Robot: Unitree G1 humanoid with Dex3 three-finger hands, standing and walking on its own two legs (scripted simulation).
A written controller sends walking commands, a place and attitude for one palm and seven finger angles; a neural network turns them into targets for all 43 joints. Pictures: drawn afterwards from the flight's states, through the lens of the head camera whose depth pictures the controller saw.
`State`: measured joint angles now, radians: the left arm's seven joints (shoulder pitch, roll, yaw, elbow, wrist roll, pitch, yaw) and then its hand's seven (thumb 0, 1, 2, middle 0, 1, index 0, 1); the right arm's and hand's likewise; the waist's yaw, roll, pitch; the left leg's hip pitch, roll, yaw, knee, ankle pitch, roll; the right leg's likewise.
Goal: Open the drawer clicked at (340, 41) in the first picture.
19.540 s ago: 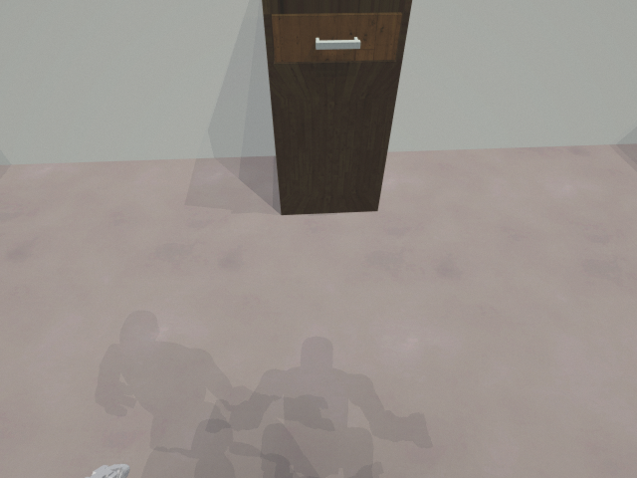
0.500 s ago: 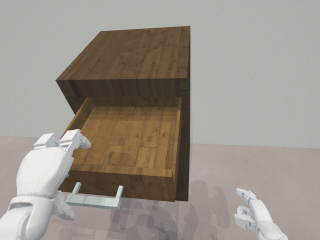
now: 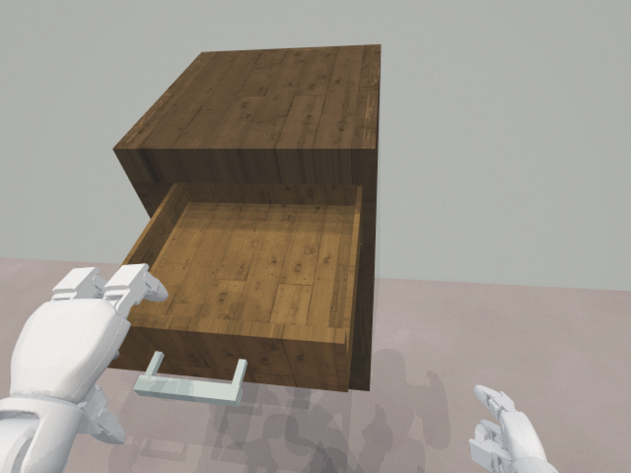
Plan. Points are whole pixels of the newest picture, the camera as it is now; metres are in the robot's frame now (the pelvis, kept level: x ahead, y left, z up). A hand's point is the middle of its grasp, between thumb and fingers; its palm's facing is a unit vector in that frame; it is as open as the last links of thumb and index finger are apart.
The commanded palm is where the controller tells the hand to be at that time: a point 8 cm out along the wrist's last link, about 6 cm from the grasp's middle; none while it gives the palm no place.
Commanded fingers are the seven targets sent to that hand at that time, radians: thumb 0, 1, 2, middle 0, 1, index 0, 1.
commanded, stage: draw the hand back to the body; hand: left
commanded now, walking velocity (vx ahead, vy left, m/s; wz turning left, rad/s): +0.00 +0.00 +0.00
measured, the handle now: (193, 376) +0.22 +0.22 +0.00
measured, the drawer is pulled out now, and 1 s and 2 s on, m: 0.30 0.30 0.30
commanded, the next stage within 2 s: step back with the hand held close in 1.12 s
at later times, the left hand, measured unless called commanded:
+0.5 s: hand (121, 307) +0.21 +0.23 +0.18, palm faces +0.40 -0.84 -0.38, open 12.3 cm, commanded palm +0.15 +0.27 +0.19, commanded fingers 0.00 0.20 0.60 -0.25 -0.75 -0.25 -0.75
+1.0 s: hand (109, 309) +0.21 +0.25 +0.17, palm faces +0.44 -0.80 -0.41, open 8.0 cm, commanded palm +0.15 +0.29 +0.19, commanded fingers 0.00 0.90 0.90 -0.20 -0.30 -0.20 -0.30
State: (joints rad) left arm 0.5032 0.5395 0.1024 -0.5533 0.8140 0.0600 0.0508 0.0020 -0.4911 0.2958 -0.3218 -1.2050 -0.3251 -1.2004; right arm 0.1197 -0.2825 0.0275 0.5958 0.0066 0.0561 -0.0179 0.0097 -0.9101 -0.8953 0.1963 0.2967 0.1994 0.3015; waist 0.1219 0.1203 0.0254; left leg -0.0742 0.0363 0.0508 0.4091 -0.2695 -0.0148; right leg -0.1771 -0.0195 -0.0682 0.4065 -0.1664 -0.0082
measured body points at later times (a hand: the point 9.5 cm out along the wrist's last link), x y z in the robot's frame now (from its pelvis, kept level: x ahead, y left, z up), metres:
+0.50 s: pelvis +0.02 +0.01 +0.00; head +0.02 +0.00 +0.45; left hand +0.18 +0.27 +0.20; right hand +0.21 -0.20 -0.08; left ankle -0.03 +0.13 -0.74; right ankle +0.04 -0.11 -0.74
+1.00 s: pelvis +0.03 +0.01 +0.00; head +0.03 -0.02 +0.45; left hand +0.18 +0.29 +0.19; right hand +0.23 -0.20 -0.08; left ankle -0.03 +0.13 -0.74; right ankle +0.04 -0.11 -0.74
